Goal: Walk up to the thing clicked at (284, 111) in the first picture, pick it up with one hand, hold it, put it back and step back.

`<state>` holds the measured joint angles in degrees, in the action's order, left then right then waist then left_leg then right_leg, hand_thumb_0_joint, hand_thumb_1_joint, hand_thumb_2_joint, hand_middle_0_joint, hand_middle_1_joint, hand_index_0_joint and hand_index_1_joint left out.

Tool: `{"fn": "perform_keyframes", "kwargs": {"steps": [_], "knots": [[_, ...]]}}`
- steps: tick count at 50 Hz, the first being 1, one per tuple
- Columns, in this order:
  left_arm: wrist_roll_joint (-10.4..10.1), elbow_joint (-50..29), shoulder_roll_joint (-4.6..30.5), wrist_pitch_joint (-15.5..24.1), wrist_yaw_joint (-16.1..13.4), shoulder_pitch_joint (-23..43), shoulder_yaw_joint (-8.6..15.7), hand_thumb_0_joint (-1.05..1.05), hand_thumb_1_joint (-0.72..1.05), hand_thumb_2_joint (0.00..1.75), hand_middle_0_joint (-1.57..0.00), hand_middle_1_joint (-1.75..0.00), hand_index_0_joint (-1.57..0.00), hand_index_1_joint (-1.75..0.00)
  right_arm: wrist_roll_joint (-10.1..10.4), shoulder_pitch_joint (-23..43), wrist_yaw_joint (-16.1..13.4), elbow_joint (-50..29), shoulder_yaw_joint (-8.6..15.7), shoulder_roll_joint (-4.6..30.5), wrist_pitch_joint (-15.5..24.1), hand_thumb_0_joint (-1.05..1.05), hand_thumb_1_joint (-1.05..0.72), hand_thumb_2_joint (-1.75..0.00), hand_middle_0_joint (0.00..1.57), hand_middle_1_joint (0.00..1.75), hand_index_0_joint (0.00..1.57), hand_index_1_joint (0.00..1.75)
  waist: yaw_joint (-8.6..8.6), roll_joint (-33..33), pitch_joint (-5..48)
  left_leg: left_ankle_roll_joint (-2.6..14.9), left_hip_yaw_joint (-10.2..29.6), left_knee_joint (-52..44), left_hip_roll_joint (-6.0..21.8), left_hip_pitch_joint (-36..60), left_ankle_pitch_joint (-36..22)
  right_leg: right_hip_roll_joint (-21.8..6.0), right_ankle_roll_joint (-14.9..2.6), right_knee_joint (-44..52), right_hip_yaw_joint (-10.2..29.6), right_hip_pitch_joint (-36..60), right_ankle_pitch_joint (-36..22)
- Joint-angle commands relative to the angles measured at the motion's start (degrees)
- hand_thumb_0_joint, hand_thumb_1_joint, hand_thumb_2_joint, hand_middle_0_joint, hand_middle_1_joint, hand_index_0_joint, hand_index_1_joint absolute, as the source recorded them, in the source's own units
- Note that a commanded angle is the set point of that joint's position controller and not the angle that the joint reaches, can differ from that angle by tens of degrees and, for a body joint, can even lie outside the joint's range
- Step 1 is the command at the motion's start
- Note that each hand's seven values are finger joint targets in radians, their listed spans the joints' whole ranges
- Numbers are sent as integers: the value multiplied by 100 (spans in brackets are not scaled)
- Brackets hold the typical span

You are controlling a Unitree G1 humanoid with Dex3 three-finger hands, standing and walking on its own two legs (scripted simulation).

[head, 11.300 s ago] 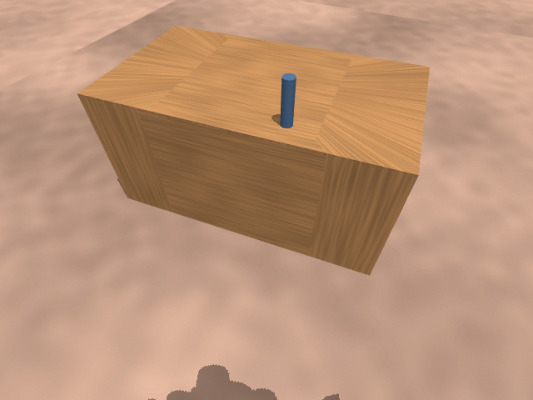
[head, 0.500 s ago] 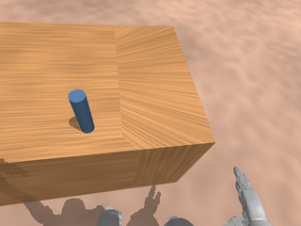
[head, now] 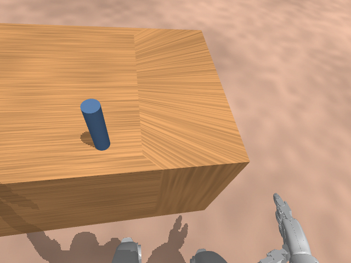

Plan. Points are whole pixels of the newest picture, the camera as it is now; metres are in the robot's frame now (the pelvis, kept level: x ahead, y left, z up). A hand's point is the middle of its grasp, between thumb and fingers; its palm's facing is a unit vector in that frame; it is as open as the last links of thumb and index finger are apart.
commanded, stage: approach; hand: left
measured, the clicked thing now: (97, 127) +0.45 +0.18 -0.02
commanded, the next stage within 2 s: close in in 0.40 s
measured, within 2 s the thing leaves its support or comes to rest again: neither
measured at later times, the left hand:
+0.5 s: hand (51, 137) +0.42 +0.29 -0.01, palm faces +0.08 -0.99 +0.10, open 17.6 cm
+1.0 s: hand (87, 136) +0.44 +0.21 -0.04, palm faces +0.14 -0.99 +0.02, open 17.3 cm
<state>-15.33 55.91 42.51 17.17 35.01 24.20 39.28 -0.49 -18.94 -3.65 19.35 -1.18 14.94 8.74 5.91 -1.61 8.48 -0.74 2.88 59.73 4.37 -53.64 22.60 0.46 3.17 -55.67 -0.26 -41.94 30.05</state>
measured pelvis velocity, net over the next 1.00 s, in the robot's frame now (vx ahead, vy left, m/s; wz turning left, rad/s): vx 0.00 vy -0.01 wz -0.03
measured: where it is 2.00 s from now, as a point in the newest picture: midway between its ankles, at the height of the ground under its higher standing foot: outside the picture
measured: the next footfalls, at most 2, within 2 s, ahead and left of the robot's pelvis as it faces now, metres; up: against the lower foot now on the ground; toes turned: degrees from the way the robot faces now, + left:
none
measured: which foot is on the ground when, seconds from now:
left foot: down 0.00-1.00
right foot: down 0.00-1.00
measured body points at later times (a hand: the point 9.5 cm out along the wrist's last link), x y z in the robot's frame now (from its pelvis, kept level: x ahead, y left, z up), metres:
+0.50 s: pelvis +0.00 +0.00 -0.02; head +0.11 +0.07 +0.41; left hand +0.41 +0.34 -0.01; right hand +0.16 -0.25 -0.02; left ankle +0.06 +0.12 -0.67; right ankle -0.03 -0.16 -0.67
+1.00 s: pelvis +0.00 -0.01 -0.04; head +0.12 +0.03 +0.39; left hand +0.43 +0.26 -0.04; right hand +0.16 -0.26 -0.04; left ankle +0.06 +0.12 -0.67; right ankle -0.03 -0.16 -0.67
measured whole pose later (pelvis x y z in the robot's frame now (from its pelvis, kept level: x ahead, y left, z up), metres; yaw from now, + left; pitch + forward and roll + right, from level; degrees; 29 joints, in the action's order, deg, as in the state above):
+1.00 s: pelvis +0.00 -0.01 -0.04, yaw -2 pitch +24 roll -4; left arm -8.3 54.1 24.4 28.7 10.7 29.8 26.2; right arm -3.5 -24.1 3.0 -2.9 0.8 13.6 0.7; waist 10.3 0.0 9.7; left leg -1.4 3.2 71.8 5.4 -69.3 26.9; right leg 1.6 2.9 -69.7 0.4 -58.4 35.5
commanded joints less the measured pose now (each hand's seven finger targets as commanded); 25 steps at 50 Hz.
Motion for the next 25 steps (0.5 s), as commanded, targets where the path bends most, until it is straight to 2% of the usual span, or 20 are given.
{"fn": "perform_keyframes", "kwargs": {"steps": [1,2,3,4,6,7,9,10,11,13,14,16,18,19,20,21,22,23,24,25], "knots": [[-59,-1113,2225,314,-23,1691,325,0,-55,4,-6,-6,-7,-5,19,-136,-114,-956,522,1024,306,0,53,-5,5,5,5,5,-138,1514,1804,66,-2,-907,-145,2736,-913,201,-394,750,-277,-563,-989],[-60,-1327,2349,330,-57,1893,362,0,-56,4,-6,-6,-7,-5,21,-37,-121,-1018,571,1060,302,0,52,-5,5,5,5,5,-166,1445,1785,88,-37,-895,-164,2651,-873,184,-389,781,-253,-499,-982],[-46,-1363,2467,350,-83,1958,431,0,-50,12,-6,-9,-5,-11,30,-9,-141,-1043,581,1087,312,0,53,-5,5,5,5,5,-123,1402,1801,98,-79,-872,-188,2662,-837,169,-372,835,-200,-456,-977],[-16,-997,2374,315,-98,1844,373,0,-49,4,-6,-6,-5,-6,43,88,-150,-1146,499,1062,328,0,56,-4,5,5,5,5,-106,1242,1678,97,-88,-897,-206,2536,-660,186,-372,867,-193,-488,-845],[-10,-1009,2349,330,-107,2062,316,0,-51,4,-6,-5,-5,-6,23,6,-149,-928,425,951,309,0,55,-5,5,5,5,5,-65,1382,1610,95,-87,-850,-198,2438,-636,177,-379,827,-174,-647,-828],[-5,-632,2027,309,-70,1939,97,0,-52,4,-6,-6,-5,-6,16,96,-139,-823,350,849,296,0,55,-5,5,5,5,5,-51,1208,1412,128,-89,-793,-190,2210,-576,166,-364,802,-163,-717,-793],[18,-407,1821,334,-25,1937,-94,0,-55,4,-6,-6,-6,-7,7,319,-133,-1030,314,863,339,0,55,-5,5,5,5,5,29,1054,1424,148,-92,-693,-194,2031,-574,146,-341,767,-108,-777,-834],[37,-104,1582,325,-5,1877,-270,0,-57,4,-6,-5,-5,-6,5,345,-118,-1187,234,847,364,0,55,-5,5,5,5,5,98,981,1488,150,-79,-681,-181,2092,-631,180,-353,731,-145,-848,-870],[35,-475,1755,399,-21,2185,-206,0,-56,6,-6,-6,-5,-7,-22,341,-112,-1223,250,867,354,0,56,-5,5,5,5,5,69,1153,1612,137,-56,-634,-165,2080,-617,161,-364,669,-143,-884,-860],[26,-428,1483,441,-37,2390,-368,0,-55,6,-5,-5,-4,-6,-42,107,-111,-1268,230,860,355,0,57,-4,5,5,5,5,210,1142,1771,129,-12,-593,-116,2320,-695,200,-375,598,-223,-1096,-887],[26,-469,1428,469,-100,2475,-416,0,-56,7,-5,-6,-4,-6,-48,28,-104,-1332,337,955,344,0,57,-4,5,5,5,5,260,1134,1839,127,-4,-559,-112,2363,-726,201,-382,559,-233,-1179,-917],[8,-258,1098,484,-224,2341,-580,0,-56,6,-5,-6,-4,-6,-64,-62,-88,-1637,501,1140,362,0,58,-4,5,5,5,5,380,957,1855,118,14,-526,-90,2423,-722,233,-375,531,-271,-1252,-915],[40,-441,1186,568,-422,2457,-520,0,-56,6,-5,-5,-4,-6,-77,-367,-43,-1590,624,1231,323,0,58,-4,5,5,5,5,390,1071,1943,87,51,-435,-84,2446,-838,228,-389,415,-292,-1365,-984],[66,-597,1272,628,-552,2538,-461,0,-57,7,-5,-6,-4,-6,-91,-411,-3,-1726,667,1228,299,0,57,-4,5,5,5,5,370,1150,2140,110,42,-282,-96,2454,-1123,184,-386,330,-266,-1333,-1182],[119,-703,1205,696,-664,2542,-496,0,-57,5,-6,-6,-5,-6,-85,-509,33,-1830,784,1278,274,0,57,-4,5,5,5,5,398,1166,2154,98,22,-245,-113,2501,-1111,183,-387,310,-253,-1373,-1188],[141,-506,905,739,-751,2421,-594,0,-60,5,-6,-6,-6,-7,-101,-503,74,-2006,812,1272,273,0,56,-4,5,5,5,5,435,1087,2191,85,74,-177,-75,2541,-1381,211,-395,213,-296,-1434,-1313],[172,-547,770,810,-859,2415,-626,0,-58,6,-6,-5,-5,-6,-118,-454,125,-2057,781,1190,259,0,56,-4,5,5,5,5,395,1136,2188,77,85,-90,-70,2469,-1500,205,-403,134,-302,-1508,-1357],[201,-898,939,926,-988,2558,-494,0,-59,6,-6,-5,-5,-6,-132,-536,152,-2085,815,1174,240,0,55,-5,5,5,5,5,372,1232,2226,88,56,8,-75,2460,-1581,198,-390,70,-268,-1512,-1421],[249,-455,576,967,-1068,2339,-638,0,-60,6,-6,-5,-5,-6,-147,-513,193,-2160,768,1096,237,0,55,-5,5,5,5,5,395,1174,2131,74,79,44,-74,2291,-1507,213,-409,1,-292,-1614,-1342],[284,-553,519,1068,-1179,2364,-645,0,-59,6,-6,-5,-5,-6,-169,-415,245,-2236,758,1044,222,0,55,-5,5,5,5,5,322,1253,2097,49,100,106,-62,2161,-1601,223,-428,-107,-298,-1703,-1346]]}}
